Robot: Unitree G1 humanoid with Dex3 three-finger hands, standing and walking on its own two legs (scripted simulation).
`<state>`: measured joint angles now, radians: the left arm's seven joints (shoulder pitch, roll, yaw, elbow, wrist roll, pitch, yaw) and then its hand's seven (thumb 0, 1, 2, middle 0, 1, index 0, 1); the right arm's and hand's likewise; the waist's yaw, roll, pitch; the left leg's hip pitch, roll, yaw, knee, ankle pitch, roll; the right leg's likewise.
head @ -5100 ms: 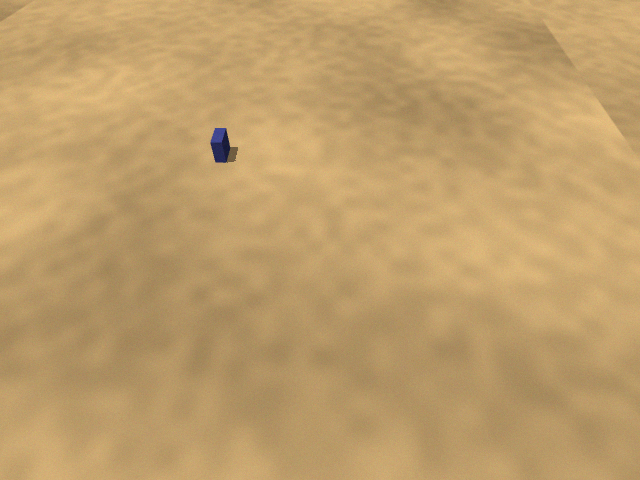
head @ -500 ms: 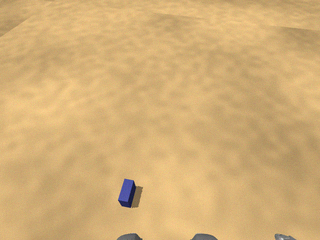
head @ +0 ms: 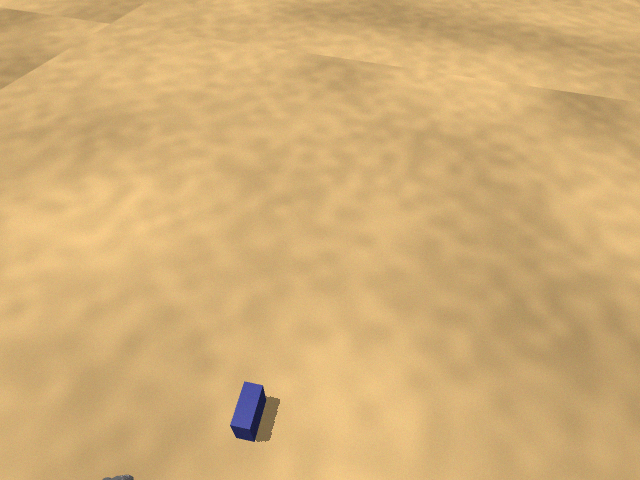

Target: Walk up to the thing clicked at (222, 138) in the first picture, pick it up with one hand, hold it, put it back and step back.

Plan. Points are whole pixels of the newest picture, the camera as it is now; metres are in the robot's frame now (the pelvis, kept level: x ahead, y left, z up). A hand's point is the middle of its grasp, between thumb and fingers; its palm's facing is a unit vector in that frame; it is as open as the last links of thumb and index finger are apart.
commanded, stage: walk up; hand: left
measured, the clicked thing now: (249, 411) +0.42 +0.20 -0.71
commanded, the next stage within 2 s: stand in 1.04 s
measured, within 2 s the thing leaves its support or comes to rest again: neither
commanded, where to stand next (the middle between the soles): +0.07 -0.01 m, yaw +0 degrees
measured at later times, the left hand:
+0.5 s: hand out of the picture +0.08 +0.26 -0.15, palm faces +0.02 -0.94 -0.35, open 7.3 cm
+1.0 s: hand out of the picture +0.11 +0.24 -0.15, palm faces +0.01 -0.94 -0.33, open 7.3 cm
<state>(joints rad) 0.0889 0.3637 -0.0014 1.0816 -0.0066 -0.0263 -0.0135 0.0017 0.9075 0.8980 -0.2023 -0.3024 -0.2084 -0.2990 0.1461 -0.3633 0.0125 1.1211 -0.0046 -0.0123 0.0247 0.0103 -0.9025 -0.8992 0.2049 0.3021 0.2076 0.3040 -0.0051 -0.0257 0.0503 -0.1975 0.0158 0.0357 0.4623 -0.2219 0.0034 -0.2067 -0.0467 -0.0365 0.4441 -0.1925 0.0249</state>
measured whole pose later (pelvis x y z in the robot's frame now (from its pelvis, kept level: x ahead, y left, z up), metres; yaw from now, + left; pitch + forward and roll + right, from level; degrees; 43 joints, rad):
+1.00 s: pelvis +0.02 -0.01 +0.01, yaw +1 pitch -2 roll +0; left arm 0.07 0.34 0.02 1.16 0.01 -0.02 -0.01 0.00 0.91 0.90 -0.20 -0.30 -0.21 -0.30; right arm 0.10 -0.35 0.00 1.16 0.00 0.00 0.01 0.01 -0.90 -0.90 0.20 0.30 0.21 0.30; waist -0.01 0.01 0.05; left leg -0.11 0.02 0.01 0.34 -0.19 -0.01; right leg -0.11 -0.04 -0.06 0.32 -0.17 0.02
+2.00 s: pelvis +0.02 -0.03 +0.01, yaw +1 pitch -2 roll +0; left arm 0.11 0.35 0.00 1.14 0.01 -0.01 -0.01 0.00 0.91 0.90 -0.20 -0.30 -0.21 -0.30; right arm 0.11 -0.35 0.01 1.15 -0.01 0.00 0.01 0.01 -0.90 -0.90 0.20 0.30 0.21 0.30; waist 0.00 0.01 0.05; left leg -0.11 0.04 0.00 0.32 -0.17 -0.04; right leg -0.12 -0.02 -0.07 0.33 -0.17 -0.01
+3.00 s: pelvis +0.03 -0.03 +0.01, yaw +0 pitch -2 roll +0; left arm 0.11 0.35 0.00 1.14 0.00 -0.01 -0.01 0.00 0.91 0.90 -0.20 -0.30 -0.21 -0.30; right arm 0.12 -0.35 0.01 1.13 -0.01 0.00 0.01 0.01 -0.90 -0.90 0.20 0.30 0.21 0.30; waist 0.00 0.00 0.04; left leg -0.08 0.05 0.02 0.30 -0.18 -0.04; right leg -0.11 -0.01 -0.06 0.32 -0.18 -0.01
